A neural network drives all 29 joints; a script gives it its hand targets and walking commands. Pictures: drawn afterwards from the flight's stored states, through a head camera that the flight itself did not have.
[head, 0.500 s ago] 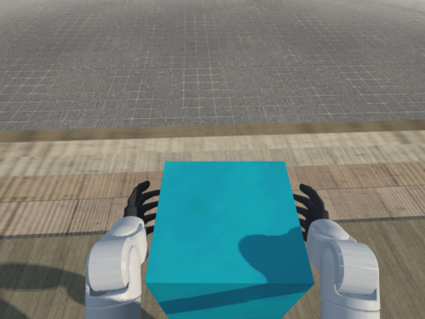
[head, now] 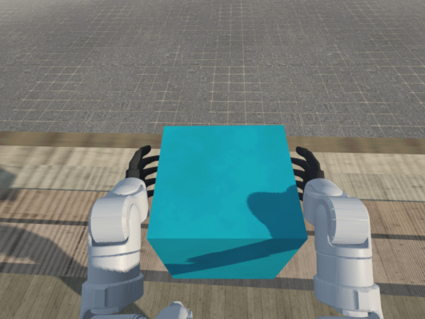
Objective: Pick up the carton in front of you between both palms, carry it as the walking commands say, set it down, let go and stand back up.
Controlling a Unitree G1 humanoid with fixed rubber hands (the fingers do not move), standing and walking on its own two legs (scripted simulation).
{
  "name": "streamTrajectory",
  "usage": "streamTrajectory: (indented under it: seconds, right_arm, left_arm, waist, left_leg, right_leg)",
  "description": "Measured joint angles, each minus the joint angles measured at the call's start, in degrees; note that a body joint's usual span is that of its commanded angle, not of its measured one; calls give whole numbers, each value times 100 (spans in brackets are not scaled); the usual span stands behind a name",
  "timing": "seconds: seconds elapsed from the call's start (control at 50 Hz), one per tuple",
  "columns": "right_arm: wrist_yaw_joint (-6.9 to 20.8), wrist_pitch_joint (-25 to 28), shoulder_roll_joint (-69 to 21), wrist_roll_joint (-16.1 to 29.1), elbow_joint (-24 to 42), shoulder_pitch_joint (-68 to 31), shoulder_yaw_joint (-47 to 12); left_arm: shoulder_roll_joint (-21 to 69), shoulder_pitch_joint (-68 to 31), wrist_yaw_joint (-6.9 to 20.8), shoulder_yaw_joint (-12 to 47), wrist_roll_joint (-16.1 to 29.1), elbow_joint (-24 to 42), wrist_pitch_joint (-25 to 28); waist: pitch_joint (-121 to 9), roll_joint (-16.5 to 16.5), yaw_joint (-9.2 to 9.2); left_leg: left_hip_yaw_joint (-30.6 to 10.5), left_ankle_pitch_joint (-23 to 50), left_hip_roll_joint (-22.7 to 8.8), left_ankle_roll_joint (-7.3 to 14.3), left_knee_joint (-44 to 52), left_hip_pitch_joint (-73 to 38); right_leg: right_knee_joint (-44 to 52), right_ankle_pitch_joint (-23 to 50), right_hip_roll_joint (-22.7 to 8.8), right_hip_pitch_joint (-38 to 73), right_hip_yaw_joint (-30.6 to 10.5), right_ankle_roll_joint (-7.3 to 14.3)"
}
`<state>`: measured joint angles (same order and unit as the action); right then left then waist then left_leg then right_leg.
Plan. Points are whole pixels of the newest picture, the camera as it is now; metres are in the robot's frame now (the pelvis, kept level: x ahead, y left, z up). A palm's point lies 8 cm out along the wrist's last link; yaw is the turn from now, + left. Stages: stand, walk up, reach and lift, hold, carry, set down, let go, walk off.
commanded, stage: carry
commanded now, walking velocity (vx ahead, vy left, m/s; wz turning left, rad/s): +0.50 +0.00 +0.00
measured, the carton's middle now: (223, 208) +0.33 +0.01 +0.03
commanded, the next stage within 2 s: none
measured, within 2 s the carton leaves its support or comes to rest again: neither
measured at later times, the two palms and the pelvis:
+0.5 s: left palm (170, 77) +0.70 +0.16 +0.09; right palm (281, 80) +0.68 -0.14 +0.09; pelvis +0.32 +0.04 -0.01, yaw -1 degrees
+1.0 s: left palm (194, 73) +1.01 +0.13 -0.08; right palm (269, 71) +1.02 -0.16 -0.08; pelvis +0.65 -0.04 -0.15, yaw +0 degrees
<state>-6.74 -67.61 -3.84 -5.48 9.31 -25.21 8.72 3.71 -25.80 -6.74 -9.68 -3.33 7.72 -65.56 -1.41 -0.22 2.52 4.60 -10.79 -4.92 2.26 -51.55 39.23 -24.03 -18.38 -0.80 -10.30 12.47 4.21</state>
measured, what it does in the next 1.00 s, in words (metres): goes down: left foot, then right foot 0.11 m lower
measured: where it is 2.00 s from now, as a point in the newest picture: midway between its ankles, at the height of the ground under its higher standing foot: (237, 164)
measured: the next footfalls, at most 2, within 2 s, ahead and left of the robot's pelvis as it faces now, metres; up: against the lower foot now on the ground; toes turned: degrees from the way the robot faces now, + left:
left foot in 0.16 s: +0.30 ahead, +0.09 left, +0.00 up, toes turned +6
right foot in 0.70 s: +0.65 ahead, -0.05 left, -0.11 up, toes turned -3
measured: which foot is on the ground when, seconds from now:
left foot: up 0.00-0.14, down 0.16-0.72, up 0.74-1.00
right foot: down 0.00-0.18, up 0.20-0.68, down 0.70-1.00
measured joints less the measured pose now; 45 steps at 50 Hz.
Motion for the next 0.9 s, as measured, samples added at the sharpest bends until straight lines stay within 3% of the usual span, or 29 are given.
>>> streamTrajectory:
  seconds: [0.14, 0.18, 0.24, 0.28, 0.42, 0.48, 0.56, 0.62, 0.66, 0.7, 0.74, 0.76, 0.78, 0.82, 0.9]
  right_arm:
    - [-28, -216, 341, 158, -975, -1033, 213]
    - [-37, -165, 341, 143, -1365, -1336, 248]
    - [-74, -135, 336, 159, -1737, -1533, 274]
    - [-99, -163, 346, 226, -1741, -1502, 302]
    - [-139, -47, 173, 298, -1021, -1305, 515]
    - [-167, 20, 92, 308, -674, -1211, 546]
    - [-162, 70, 59, 309, -608, -1208, 455]
    - [-156, 56, 129, 317, -861, -1260, 359]
    - [-150, -5, 257, 350, -1105, -1336, 327]
    - [-44, -117, 446, 463, -1350, -1390, 351]
    - [2, -148, 597, 496, -1690, -1598, 325]
    - [3, -156, 581, 452, -1859, -1673, 318]
    - [1, -198, 541, 382, -1976, -1699, 318]
    - [-4, -325, 405, 201, -2059, -1641, 345]
    - [-20, -388, 197, -9, -1815, -1368, 448]
  left_arm:
    - [-315, -1094, -34, -50, 11, -1003, -246]
    - [-470, -1339, -33, -99, 62, -1279, -279]
    - [-547, -1518, -36, -210, 101, -1592, -302]
    - [-476, -1545, -43, -284, 35, -1599, -361]
    - [-157, -1378, -64, -473, -134, -799, -316]
    - [-54, -1233, -78, -473, -145, -404, -240]
    - [-61, -1075, -74, -494, -122, -135, -236]
    - [-124, -1111, -58, -501, -142, -307, -303]
    - [-149, -1226, -41, -468, -186, -615, -327]
    - [-148, -1427, -24, -381, -255, -1083, -330]
    - [-209, -1599, -15, -336, -280, -1429, -309]
    - [-286, -1620, -11, -320, -224, -1577, -311]
    - [-354, -1605, -9, -300, -146, -1718, -318]
    - [-460, -1512, -9, -261, 22, -1921, -348]
    - [-476, -1305, -98, -198, 253, -1955, -262]
  waist:
    - [-70, 53, -93]
    - [12, 174, -253]
    - [253, 141, -479]
    - [402, 87, -543]
    - [685, -30, -609]
    - [631, -3, -584]
    - [405, 65, -650]
    - [147, 215, -723]
    - [-14, 243, -677]
    - [-132, 263, -417]
    - [-208, 102, -65]
    - [-213, 65, 26]
    - [-187, 29, 107]
    - [-82, 37, 210]
    - [244, 74, 284]
  left_leg:
    - [451, 555, 380, 306, 1871, -611]
    - [527, 302, 509, 387, 1640, -748]
    - [479, -136, 533, 415, 1291, -865]
    - [451, -227, 558, 421, 1497, -1106]
    - [341, -620, 565, 408, 2084, -1879]
    - [279, -1007, 581, 335, 1992, -2161]
    - [191, -1760, 650, 222, 1605, -2588]
    - [159, -2502, 770, 121, 1159, -2992]
    - [221, -3087, 778, 74, 528, -3223]
    - [352, -2689, 651, 37, -966, -3192]
    - [-21, -2622, 646, -17, -2953, -2652]
    - [-271, -2509, 714, -51, -3519, -2340]
    - [-461, -2364, 722, -70, -3766, -2028]
    - [-671, -2015, 663, -80, -3674, -1403]
    - [-732, -1477, 409, -111, -2304, -409]
  right_leg:
    - [-544, -1094, -56, 746, -107, -317]
    - [-1821, -1166, -235, 449, -237, -302]
    - [-4246, -995, 35, -663, -1012, -185]
    - [-4755, -711, 76, -1314, -1190, -123]
    - [-3344, -242, -119, -2648, -1241, -232]
    - [-3210, 454, -147, -2997, -1132, -158]
    - [-2365, 1920, -122, -3110, -1023, -113]
    - [-808, 3447, -96, -2728, -910, -90]
    - [-553, 3964, -65, -2397, -748, -8]
    - [-538, 3603, -2, -1748, -524, 68]
    - [-1122, 1231, 257, -1565, -573, 241]
    - [-1409, 399, 373, -1576, -610, 404]
    - [-1632, 117, 456, -1619, -591, 388]
    - [-1919, -73, 552, -1645, -521, 508]
    - [-2077, -508, 645, -1504, -475, 609]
